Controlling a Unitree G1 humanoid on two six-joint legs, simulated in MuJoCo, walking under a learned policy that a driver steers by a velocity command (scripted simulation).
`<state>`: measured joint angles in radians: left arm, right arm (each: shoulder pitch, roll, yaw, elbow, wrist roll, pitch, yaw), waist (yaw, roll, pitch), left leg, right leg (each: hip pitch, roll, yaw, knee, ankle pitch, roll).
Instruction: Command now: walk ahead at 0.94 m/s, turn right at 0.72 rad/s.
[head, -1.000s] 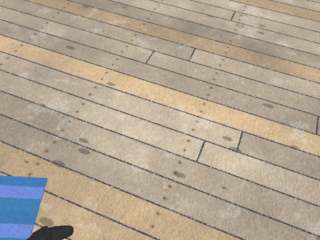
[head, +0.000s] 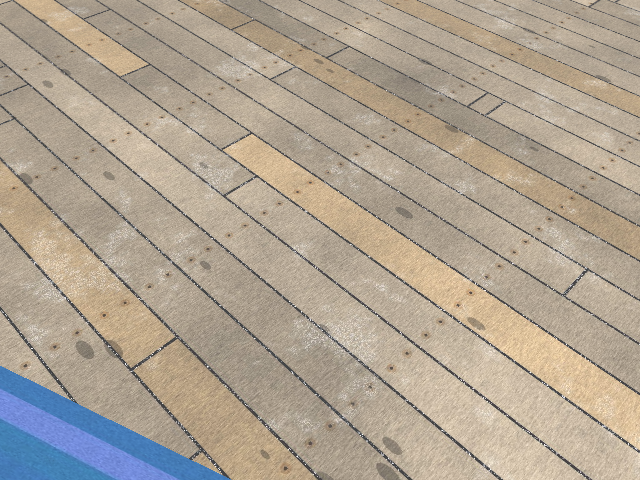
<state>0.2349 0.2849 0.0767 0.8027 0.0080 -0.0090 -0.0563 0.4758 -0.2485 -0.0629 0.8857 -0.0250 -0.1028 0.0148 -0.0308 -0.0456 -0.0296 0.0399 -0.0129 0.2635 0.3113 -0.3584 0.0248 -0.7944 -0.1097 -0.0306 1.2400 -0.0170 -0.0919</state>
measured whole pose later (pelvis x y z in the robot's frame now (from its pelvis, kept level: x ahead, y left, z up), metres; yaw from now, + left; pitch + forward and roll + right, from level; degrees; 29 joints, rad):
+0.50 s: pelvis +0.44 -0.04 +0.00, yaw -26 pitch +2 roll +0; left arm 0.47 0.28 0.08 0.85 0.00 -0.06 -0.01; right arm -0.05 -0.22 0.03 0.55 -0.05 -0.07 0.01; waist 0.11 0.00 0.03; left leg -0.75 0.14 -0.11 0.79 -0.05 -0.06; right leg -0.04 0.21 0.15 0.39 -0.34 -0.17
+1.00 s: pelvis +0.68 -0.11 -0.01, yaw -55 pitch +1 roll +4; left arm 0.07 0.33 0.08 0.55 -0.02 0.07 -0.02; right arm 0.13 -0.34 -0.10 0.76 0.04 -0.03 -0.01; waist -0.05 0.01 0.10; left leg -0.21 0.10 0.28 0.53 -0.29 -0.05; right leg -0.46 -0.07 -0.03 0.65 -0.20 -0.03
